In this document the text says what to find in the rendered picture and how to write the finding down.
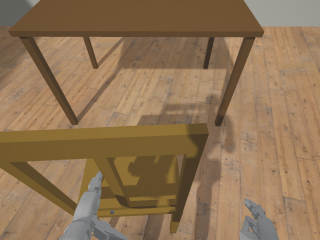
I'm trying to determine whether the chair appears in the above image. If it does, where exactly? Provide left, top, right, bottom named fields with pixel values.
left=0, top=123, right=209, bottom=234

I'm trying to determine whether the right robot hand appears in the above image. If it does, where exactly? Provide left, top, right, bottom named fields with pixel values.
left=239, top=198, right=279, bottom=240

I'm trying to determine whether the left robot forearm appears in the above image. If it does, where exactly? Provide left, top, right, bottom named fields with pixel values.
left=58, top=221, right=92, bottom=240

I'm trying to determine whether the left robot hand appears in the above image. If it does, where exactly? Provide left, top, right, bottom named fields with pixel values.
left=72, top=171, right=129, bottom=240

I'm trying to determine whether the table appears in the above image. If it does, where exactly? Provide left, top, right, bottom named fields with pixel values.
left=8, top=0, right=265, bottom=126

